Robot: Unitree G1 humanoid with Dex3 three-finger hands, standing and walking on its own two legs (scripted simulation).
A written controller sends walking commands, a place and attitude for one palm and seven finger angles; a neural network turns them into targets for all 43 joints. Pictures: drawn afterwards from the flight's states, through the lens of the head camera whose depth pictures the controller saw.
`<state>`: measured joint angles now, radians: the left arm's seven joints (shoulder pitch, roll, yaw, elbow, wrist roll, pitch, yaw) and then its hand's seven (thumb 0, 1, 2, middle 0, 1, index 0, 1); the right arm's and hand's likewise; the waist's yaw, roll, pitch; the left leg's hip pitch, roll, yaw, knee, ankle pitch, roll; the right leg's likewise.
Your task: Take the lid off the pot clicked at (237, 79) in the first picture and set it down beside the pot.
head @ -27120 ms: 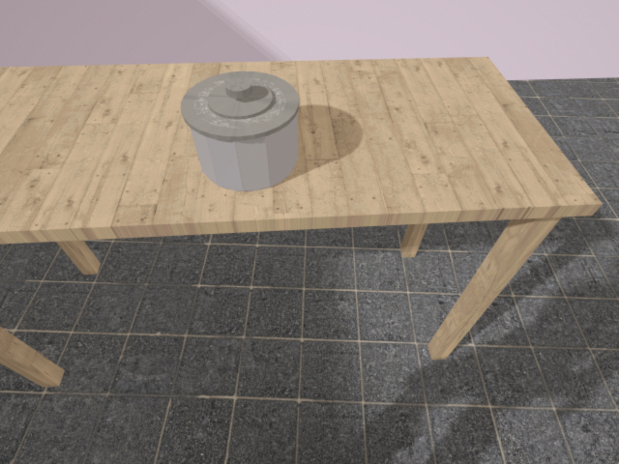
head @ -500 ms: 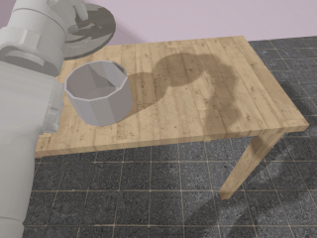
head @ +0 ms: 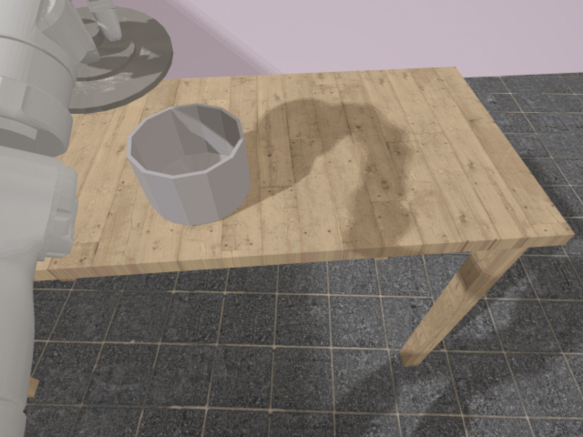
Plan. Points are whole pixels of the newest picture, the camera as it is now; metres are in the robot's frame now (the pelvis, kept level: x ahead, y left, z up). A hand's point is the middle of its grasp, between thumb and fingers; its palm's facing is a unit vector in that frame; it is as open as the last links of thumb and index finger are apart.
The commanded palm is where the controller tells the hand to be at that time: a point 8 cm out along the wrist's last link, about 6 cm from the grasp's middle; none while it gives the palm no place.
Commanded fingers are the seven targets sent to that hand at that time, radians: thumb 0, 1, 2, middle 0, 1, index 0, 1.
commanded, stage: move the lid sideways beside the pot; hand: left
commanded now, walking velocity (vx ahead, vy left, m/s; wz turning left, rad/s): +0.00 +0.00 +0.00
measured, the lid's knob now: (83, 35) +0.52 +0.22 +0.29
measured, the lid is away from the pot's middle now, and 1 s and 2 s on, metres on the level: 0.08 0.17 0.24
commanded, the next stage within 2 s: lower the lid onto the table in 1.66 s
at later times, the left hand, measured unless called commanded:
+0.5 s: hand (49, 32) +0.49 +0.24 +0.30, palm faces -0.21 -0.13 -0.97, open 6.5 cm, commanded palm +0.50 +0.24 +0.38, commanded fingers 0.00 0.81 0.80 -0.83 -1.10 -0.90 -1.08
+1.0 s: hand out of the picture +0.49 +0.29 +0.30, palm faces -0.21 -0.16 -0.97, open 6.5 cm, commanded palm +0.50 +0.30 +0.38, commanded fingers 0.00 0.81 0.80 -0.83 -1.10 -0.90 -1.08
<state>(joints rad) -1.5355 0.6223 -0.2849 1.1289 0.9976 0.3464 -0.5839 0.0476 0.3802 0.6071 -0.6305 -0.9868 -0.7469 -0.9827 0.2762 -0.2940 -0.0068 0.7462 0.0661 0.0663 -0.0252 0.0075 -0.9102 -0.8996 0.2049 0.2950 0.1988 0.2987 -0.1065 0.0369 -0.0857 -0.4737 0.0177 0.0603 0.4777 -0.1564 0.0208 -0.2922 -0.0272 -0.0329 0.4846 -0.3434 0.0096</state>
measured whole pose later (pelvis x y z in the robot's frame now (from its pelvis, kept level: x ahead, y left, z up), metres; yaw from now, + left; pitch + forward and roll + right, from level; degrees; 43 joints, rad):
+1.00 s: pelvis +0.01 +0.00 +0.00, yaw +0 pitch +11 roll -1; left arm -1.52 0.84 -0.18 1.19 1.05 0.25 -0.61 0.06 0.38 0.61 -0.63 -0.99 -0.75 -0.99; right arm 0.29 -0.31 0.00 0.74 0.08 0.11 -0.04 0.01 -0.91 -0.90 0.21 0.30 0.20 0.30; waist -0.12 0.05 -0.07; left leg -0.50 0.03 0.06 0.49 -0.18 0.02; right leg -0.30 -0.02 -0.03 0.45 -0.33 0.01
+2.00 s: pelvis +0.01 +0.01 +0.00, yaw -1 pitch +11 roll -1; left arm -1.58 0.97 -0.18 1.34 1.07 0.26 -0.63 0.06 0.38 0.60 -0.62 -0.99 -0.75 -0.99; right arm 0.31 -0.32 0.03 0.75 0.09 0.10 -0.05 0.00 -0.91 -0.90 0.21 0.30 0.20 0.30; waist -0.14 0.04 -0.04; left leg -0.52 0.03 0.06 0.50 -0.17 0.03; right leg -0.30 -0.01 -0.03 0.42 -0.31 0.02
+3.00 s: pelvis +0.01 +0.02 -0.01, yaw -1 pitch +12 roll -2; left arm -1.44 0.98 -0.10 1.34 1.05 0.15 -0.57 0.07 0.39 0.60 -0.62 -0.99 -0.75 -1.00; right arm 0.34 -0.32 0.02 0.74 0.09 0.11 -0.06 0.00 -0.91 -0.90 0.21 0.30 0.20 0.30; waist -0.16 0.03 -0.05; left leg -0.58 0.04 0.06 0.58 -0.21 0.04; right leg -0.36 0.00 -0.02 0.48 -0.34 0.03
